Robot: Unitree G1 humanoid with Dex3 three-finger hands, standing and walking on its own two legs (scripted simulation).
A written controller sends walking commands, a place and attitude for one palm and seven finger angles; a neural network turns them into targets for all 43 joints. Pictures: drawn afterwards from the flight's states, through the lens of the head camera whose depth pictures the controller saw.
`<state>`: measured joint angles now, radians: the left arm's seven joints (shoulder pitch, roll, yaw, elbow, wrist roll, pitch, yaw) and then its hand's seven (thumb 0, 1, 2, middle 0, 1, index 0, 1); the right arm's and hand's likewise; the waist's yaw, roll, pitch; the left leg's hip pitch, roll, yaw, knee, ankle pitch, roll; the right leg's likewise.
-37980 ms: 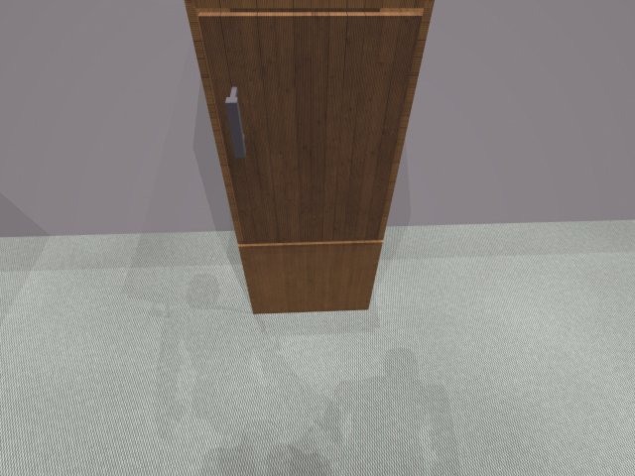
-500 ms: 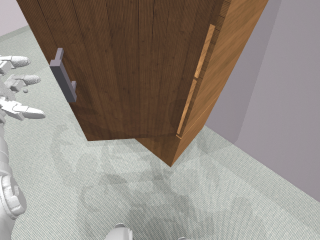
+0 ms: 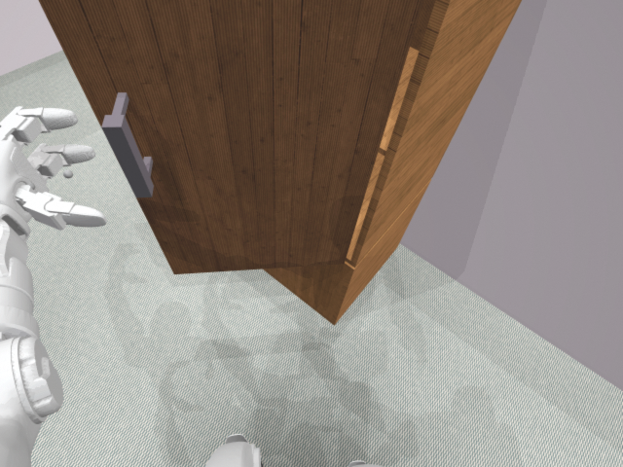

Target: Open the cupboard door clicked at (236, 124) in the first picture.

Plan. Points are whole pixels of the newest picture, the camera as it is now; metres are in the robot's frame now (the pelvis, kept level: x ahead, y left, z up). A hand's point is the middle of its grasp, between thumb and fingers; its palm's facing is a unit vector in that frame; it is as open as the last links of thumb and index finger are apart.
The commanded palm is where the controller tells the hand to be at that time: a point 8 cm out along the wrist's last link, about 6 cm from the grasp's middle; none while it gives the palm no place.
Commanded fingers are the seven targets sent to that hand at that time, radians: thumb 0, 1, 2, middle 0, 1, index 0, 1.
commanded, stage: move the hooked fingers beside the handle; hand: left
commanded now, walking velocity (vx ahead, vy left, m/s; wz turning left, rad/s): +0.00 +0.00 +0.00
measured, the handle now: (133, 147) +0.50 +0.22 +0.10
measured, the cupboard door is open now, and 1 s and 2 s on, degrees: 45 45 45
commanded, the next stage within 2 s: slide the fingers in behind the handle in 0.34 s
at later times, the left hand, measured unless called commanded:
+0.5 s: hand (89, 164) +0.47 +0.27 +0.10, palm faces +0.09 -1.00 +0.00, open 13.9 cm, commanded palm +0.44 +0.31 +0.10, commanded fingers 0.00 -0.50 0.30 -0.30 -1.20 -0.30 -1.20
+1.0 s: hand (97, 172) +0.46 +0.26 +0.10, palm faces +0.13 -0.99 +0.01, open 14.5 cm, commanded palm +0.44 +0.28 +0.10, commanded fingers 0.00 -0.50 0.30 -0.30 -1.20 -0.30 -1.20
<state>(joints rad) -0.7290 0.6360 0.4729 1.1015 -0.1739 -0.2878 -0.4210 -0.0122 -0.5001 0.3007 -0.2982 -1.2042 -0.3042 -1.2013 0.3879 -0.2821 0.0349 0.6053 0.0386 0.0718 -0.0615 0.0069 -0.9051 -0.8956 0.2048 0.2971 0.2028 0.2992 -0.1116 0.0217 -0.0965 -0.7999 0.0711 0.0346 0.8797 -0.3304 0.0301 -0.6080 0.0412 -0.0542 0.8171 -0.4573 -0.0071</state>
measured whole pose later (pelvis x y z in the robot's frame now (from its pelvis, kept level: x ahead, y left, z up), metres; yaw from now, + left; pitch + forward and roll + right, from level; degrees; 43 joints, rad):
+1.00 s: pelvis +0.01 -0.01 +0.00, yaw +1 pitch +15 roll -3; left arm -0.72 0.54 0.40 1.04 -0.20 -0.28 -0.32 -0.01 -0.50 0.30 -0.20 -1.17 -0.21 -1.16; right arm 0.35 -0.28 0.02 0.64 0.04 0.07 -0.05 0.01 -0.91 -0.90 0.20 0.30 0.20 0.30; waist -0.09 0.02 -0.10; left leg -0.79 0.06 0.01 0.88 -0.35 0.01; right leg -0.59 0.04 -0.07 0.82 -0.48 -0.02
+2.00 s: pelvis -0.01 +0.00 -0.01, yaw +5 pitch +15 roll -4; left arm -0.87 0.43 0.18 1.07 -0.20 -0.31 -0.09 -0.01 -0.50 0.30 -0.11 -1.16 -0.09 -1.16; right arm 0.34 -0.26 0.01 0.72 0.02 -0.04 -0.01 0.01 -0.91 -0.90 0.20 0.30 0.20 0.30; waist -0.04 0.03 -0.07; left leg -0.86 0.02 -0.03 0.93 -0.33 0.03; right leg -0.64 0.00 -0.12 0.88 -0.49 -0.01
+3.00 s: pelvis +0.01 -0.01 +0.00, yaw +2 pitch +14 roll -3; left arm -0.72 0.52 0.38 1.03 -0.21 -0.30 -0.31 -0.01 -0.50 0.30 -0.19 -1.17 -0.20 -1.15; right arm 0.34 -0.28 0.02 0.67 0.04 0.05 -0.05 0.01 -0.91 -0.90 0.20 0.30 0.20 0.30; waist -0.08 0.02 -0.09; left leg -0.79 0.05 0.00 0.88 -0.35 0.02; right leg -0.58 0.03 -0.08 0.82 -0.49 -0.02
